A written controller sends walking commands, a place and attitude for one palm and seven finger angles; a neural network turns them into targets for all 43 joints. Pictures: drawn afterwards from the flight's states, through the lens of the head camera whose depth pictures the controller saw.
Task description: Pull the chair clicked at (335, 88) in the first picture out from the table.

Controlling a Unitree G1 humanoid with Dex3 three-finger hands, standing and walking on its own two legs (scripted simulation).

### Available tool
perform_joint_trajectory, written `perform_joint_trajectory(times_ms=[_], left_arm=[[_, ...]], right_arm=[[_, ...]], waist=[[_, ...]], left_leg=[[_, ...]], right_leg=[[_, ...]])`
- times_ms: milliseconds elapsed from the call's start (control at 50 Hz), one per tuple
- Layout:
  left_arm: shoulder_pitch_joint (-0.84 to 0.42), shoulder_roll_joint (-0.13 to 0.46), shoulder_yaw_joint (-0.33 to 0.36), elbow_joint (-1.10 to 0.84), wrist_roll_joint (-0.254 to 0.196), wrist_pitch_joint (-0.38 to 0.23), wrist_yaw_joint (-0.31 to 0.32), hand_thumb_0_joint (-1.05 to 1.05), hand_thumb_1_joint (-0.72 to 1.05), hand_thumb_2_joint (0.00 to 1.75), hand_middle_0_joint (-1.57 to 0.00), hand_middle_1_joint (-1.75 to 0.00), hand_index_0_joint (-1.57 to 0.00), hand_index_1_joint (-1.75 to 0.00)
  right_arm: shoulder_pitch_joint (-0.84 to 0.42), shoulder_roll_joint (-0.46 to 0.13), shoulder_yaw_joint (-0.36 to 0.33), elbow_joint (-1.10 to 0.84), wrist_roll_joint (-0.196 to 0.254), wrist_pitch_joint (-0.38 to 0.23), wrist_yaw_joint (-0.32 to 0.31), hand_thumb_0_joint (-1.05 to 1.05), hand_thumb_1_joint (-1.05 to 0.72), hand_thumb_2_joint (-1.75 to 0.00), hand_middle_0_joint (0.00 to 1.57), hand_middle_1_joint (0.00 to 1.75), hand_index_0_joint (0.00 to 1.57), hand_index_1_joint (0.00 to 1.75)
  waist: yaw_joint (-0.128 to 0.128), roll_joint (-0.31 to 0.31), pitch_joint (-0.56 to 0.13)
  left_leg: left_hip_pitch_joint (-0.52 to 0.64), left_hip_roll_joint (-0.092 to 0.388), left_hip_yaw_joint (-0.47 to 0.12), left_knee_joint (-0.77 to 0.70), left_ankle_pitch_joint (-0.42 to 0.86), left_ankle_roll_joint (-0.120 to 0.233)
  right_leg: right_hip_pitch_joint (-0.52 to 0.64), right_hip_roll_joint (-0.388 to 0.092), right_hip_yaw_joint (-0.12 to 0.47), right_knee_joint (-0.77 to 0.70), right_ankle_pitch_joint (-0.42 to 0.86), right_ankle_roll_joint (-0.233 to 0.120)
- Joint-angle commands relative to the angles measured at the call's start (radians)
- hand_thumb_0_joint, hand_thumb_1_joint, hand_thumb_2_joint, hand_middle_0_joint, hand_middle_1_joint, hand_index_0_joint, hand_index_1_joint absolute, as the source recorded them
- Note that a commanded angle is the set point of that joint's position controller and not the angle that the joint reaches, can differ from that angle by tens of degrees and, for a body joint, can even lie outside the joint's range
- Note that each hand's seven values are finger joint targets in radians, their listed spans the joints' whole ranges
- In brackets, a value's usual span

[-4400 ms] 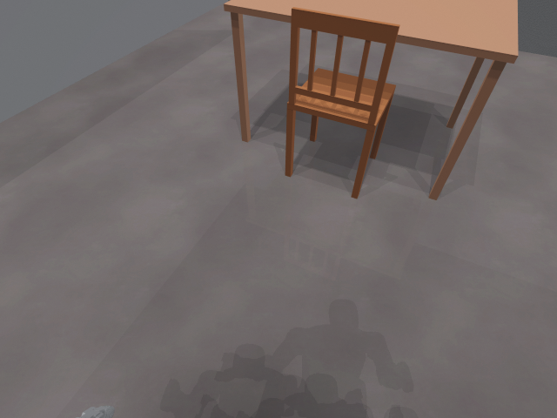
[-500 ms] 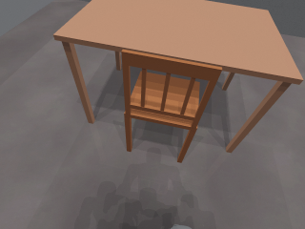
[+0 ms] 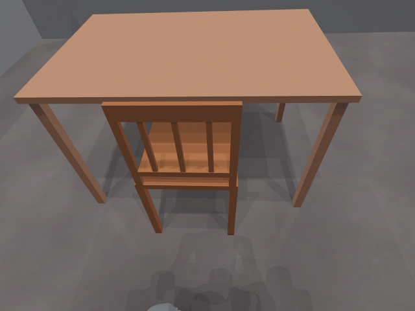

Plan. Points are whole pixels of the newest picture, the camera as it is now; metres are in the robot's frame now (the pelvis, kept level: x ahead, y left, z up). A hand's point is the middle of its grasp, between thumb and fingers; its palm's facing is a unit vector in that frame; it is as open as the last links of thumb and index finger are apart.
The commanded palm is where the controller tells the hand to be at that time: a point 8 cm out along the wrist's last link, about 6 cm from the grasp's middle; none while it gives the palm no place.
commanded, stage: take the last steps up to it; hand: left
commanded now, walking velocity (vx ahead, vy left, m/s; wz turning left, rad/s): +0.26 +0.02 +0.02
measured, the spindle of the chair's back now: (179, 148) +0.63 +0.12 -0.13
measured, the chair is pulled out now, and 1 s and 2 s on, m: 0.00 0.00 0.00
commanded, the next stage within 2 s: come to a stop and stand still in 0.32 s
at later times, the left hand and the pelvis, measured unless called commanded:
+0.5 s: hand out of the picture +0.16 +0.18 -0.18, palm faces +0.07 -0.99 -0.15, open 7.4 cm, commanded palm none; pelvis +0.16 +0.02 +0.00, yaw +0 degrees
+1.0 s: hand (128, 282) +0.23 +0.22 -0.19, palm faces +0.06 -0.97 -0.21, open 7.4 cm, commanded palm none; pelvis +0.16 +0.02 -0.02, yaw +1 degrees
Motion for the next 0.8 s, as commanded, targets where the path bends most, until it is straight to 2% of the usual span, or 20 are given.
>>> perform_joint_trajectory(times_ms=[0, 80, 140, 180, 220, 240, 260, 280, 300, 320, 360, 400, 480, 560, 600, 640, 660, 680, 720, 780], left_arm=[[0.113, 0.113, 0.006, 0.008, 0.005, -0.014, 0.011, 0.00, 0.90, 0.90, -0.20, -0.30, -0.20, -0.30], [0.168, 0.120, 0.000, 0.036, 0.008, -0.015, 0.018, 0.00, 0.90, 0.90, -0.20, -0.30, -0.20, -0.30], [0.176, 0.133, 0.003, 0.051, 0.009, -0.014, 0.022, 0.00, 0.90, 0.90, -0.20, -0.30, -0.20, -0.30], [0.168, 0.149, 0.008, 0.058, 0.009, -0.010, 0.020, 0.00, 0.90, 0.90, -0.20, -0.30, -0.20, -0.30], [0.156, 0.142, 0.006, 0.053, -0.001, -0.006, 0.019, 0.00, 0.90, 0.90, -0.20, -0.30, -0.20, -0.30], [0.203, 0.097, 0.005, 0.039, -0.016, -0.004, 0.015, 0.00, 0.90, 0.90, -0.20, -0.30, -0.20, -0.30], [0.218, 0.046, -0.006, 0.012, -0.022, -0.009, 0.011, 0.00, 0.90, 0.90, -0.20, -0.30, -0.20, -0.30], [0.188, 0.066, -0.004, -0.008, -0.014, 0.006, 0.017, 0.00, 0.90, 0.90, -0.20, -0.30, -0.20, -0.30], [0.134, 0.068, -0.001, -0.010, -0.005, 0.010, 0.014, 0.00, 0.90, 0.90, -0.20, -0.30, -0.20, -0.30], [0.103, 0.067, 0.006, -0.012, 0.005, 0.013, 0.003, 0.00, 0.90, 0.90, -0.20, -0.30, -0.20, -0.30], [0.145, 0.029, 0.004, 0.003, 0.016, 0.034, -0.006, 0.00, 0.90, 0.90, -0.20, -0.30, -0.20, -0.30], [0.204, 0.003, -0.001, 0.016, 0.017, 0.052, -0.003, 0.00, 0.90, 0.90, -0.20, -0.30, -0.20, -0.30], [0.146, -0.013, -0.022, 0.003, 0.010, 0.061, 0.019, 0.00, 0.90, 0.90, -0.20, -0.30, -0.20, -0.30], [0.125, 0.046, -0.017, 0.005, 0.011, 0.071, 0.030, 0.00, 0.90, 0.90, -0.20, -0.30, -0.20, -0.30], [0.121, 0.116, -0.001, -0.005, 0.015, 0.062, 0.032, 0.00, 0.90, 0.90, -0.20, -0.30, -0.20, -0.30], [0.082, 0.194, 0.011, -0.024, 0.015, 0.058, 0.030, 0.00, 0.90, 0.90, -0.20, -0.30, -0.20, -0.30], [0.062, 0.225, 0.023, -0.029, 0.013, 0.055, 0.031, 0.00, 0.90, 0.90, -0.20, -0.30, -0.20, -0.30], [0.065, 0.219, 0.025, -0.034, 0.013, 0.058, 0.033, 0.00, 0.90, 0.90, -0.20, -0.30, -0.20, -0.30], [0.011, 0.201, 0.032, -0.051, 0.020, 0.066, 0.041, 0.00, 0.90, 0.90, -0.20, -0.30, -0.20, -0.30], [-0.018, 0.206, 0.045, -0.071, 0.023, 0.071, 0.044, 0.00, 0.90, 0.90, -0.20, -0.30, -0.20, -0.30]], right_arm=[[-0.083, -0.023, 0.001, -0.091, 0.003, -0.030, 0.011, 0.00, -0.90, -0.90, 0.20, 0.30, 0.20, 0.30], [-0.178, -0.020, 0.007, -0.124, 0.009, -0.038, 0.018, 0.00, -0.90, -0.90, 0.20, 0.30, 0.20, 0.30], [-0.190, -0.017, 0.012, -0.128, 0.010, -0.046, 0.015, 0.00, -0.90, -0.90, 0.20, 0.30, 0.20, 0.30], [-0.118, -0.025, 0.012, -0.106, 0.008, -0.054, 0.003, 0.00, -0.90, -0.90, 0.20, 0.30, 0.20, 0.30], [0.090, -0.073, 0.004, -0.052, -0.003, -0.064, -0.015, 0.00, -0.90, -0.90, 0.20, 0.30, 0.20, 0.30], [0.180, -0.161, -0.013, -0.043, -0.021, -0.070, -0.028, 0.00, -0.90, -0.90, 0.20, 0.30, 0.20, 0.30], [0.208, -0.210, -0.019, -0.036, -0.005, -0.060, -0.032, 0.00, -0.90, -0.90, 0.20, 0.30, 0.20, 0.30], [0.134, -0.217, -0.018, -0.062, 0.017, -0.055, -0.037, 0.00, -0.90, -0.90, 0.20, 0.30, 0.20, 0.30], [0.045, -0.164, -0.014, -0.084, 0.015, -0.060, -0.038, 0.00, -0.90, -0.90, 0.20, 0.30, 0.20, 0.30], [-0.013, -0.102, 0.001, -0.101, 0.010, -0.067, -0.038, 0.00, -0.90, -0.90, 0.20, 0.30, 0.20, 0.30], [-0.064, -0.056, 0.019, -0.103, 0.010, -0.079, -0.036, 0.00, -0.90, -0.90, 0.20, 0.30, 0.20, 0.30], [-0.097, -0.062, 0.015, -0.113, 0.013, -0.081, -0.033, 0.00, -0.90, -0.90, 0.20, 0.30, 0.20, 0.30], [-0.086, -0.055, 0.031, -0.095, 0.013, -0.067, -0.039, 0.00, -0.90, -0.90, 0.20, 0.30, 0.20, 0.30], [-0.083, -0.072, 0.015, -0.079, 0.020, -0.035, -0.041, 0.00, -0.90, -0.90, 0.20, 0.30, 0.20, 0.30], [-0.075, -0.063, 0.008, -0.083, 0.022, -0.021, -0.040, 0.00, -0.90, -0.90, 0.20, 0.30, 0.20, 0.30], [-0.018, -0.030, 0.000, -0.088, 0.026, 0.002, -0.031, 0.00, -0.90, -0.90, 0.20, 0.30, 0.20, 0.30], [0.004, -0.020, -0.002, -0.088, 0.023, 0.018, -0.033, 0.00, -0.90, -0.90, 0.20, 0.30, 0.20, 0.30], [-0.025, -0.037, -0.008, -0.098, 0.022, 0.027, -0.037, 0.00, -0.90, -0.90, 0.20, 0.30, 0.20, 0.30], [-0.051, -0.036, -0.010, -0.102, 0.024, 0.027, -0.037, 0.00, -0.90, -0.90, 0.20, 0.30, 0.20, 0.30], [-0.055, -0.026, -0.009, -0.111, 0.024, 0.029, -0.032, 0.00, -0.90, -0.90, 0.20, 0.30, 0.20, 0.30]], waist=[[0.031, -0.157, 0.108], [0.053, -0.174, 0.129], [0.039, -0.142, 0.112], [0.006, -0.165, 0.080], [-0.084, -0.126, -0.046], [-0.095, 0.035, -0.159], [-0.056, 0.166, -0.201], [-0.032, 0.087, -0.156], [-0.021, 0.050, -0.061], [0.000, 0.008, 0.033], [0.060, 0.013, 0.066], [0.093, 0.028, 0.028], [0.078, 0.024, 0.013], [0.076, 0.059, 0.023], [0.077, -0.037, 0.038], [0.035, -0.142, -0.017], [0.038, -0.296, -0.066], [0.067, -0.313, -0.069], [0.059, -0.205, -0.059], [0.064, -0.193, -0.099]], left_leg=[[-0.160, 0.010, 0.003, -0.034, 0.090, 0.006], [-0.127, -0.014, 0.023, -0.161, 0.115, 0.029], [-0.010, -0.058, 0.044, -0.281, 0.095, 0.059], [0.123, -0.113, 0.075, -0.342, 0.088, 0.083], [0.403, -0.119, 0.035, -0.492, 0.244, 0.116], [0.641, 0.112, -0.240, -0.504, 0.495, 0.218], [0.674, 0.319, -0.515, -0.631, 0.654, 0.339], [0.546, 0.356, -0.564, -0.705, 0.411, 0.368], [0.447, 0.312, -0.495, -0.755, 0.187, 0.341], [0.337, 0.247, -0.413, -0.788, 0.106, 0.298], [0.184, 0.160, -0.253, -0.819, 0.182, 0.236], [0.158, 0.126, -0.154, -0.815, 0.266, 0.226], [0.214, 0.124, -0.102, -0.738, 0.585, 0.215], [0.238, 0.101, -0.089, -0.648, 0.542, 0.156], [0.215, 0.035, -0.080, -0.548, 0.394, 0.082], [0.220, -0.084, -0.015, -0.392, 0.052, 0.022], [0.203, -0.110, -0.001, -0.268, -0.165, 0.007], [0.182, -0.109, -0.044, -0.139, -0.281, 0.010], [0.110, -0.100, -0.098, 0.004, -0.263, 0.006], [0.110, -0.093, -0.086, -0.058, -0.241, -0.010]], right_leg=[[0.011, -0.260, 0.135, -0.145, 0.571, -0.110], [0.036, -0.257, 0.131, -0.130, 0.692, -0.103], [0.043, -0.257, 0.115, -0.067, 0.837, -0.090], [0.034, -0.242, 0.088, 0.049, 0.982, -0.073], [-0.035, -0.191, 0.061, 0.368, 0.912, -0.030], [-0.261, -0.079, 0.013, 0.637, 0.506, 0.013], [-0.409, 0.025, 0.035, 0.931, -0.247, 0.016], [-0.467, -0.015, 0.119, 1.038, -0.290, 0.011], [-0.530, -0.061, 0.135, 1.034, -0.205, 0.016], [-0.530, -0.100, 0.137, 0.975, -0.131, 0.025], [-0.422, -0.119, 0.104, 0.843, -0.063, 0.044], [-0.357, -0.123, 0.075, 0.722, -0.049, 0.062], [-0.281, -0.109, 0.062, 0.440, -0.001, 0.093], [-0.186, -0.091, 0.041, 0.223, 0.142, 0.100], [-0.146, -0.146, 0.148, 0.116, 0.409, 0.069], [-0.176, -0.345, 0.321, 0.085, 0.691, -0.054], [-0.152, -0.406, 0.369, 0.031, 0.771, -0.121], [-0.168, -0.434, 0.383, 0.006, 0.824, -0.164], [-0.138, -0.400, 0.319, 0.047, 0.857, -0.181], [-0.095, -0.368, 0.252, 0.063, 0.802, -0.151]])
